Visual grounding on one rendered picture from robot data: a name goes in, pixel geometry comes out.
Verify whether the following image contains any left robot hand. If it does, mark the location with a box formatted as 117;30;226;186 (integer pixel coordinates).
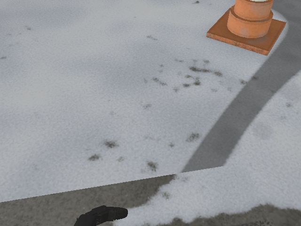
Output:
73;205;128;226

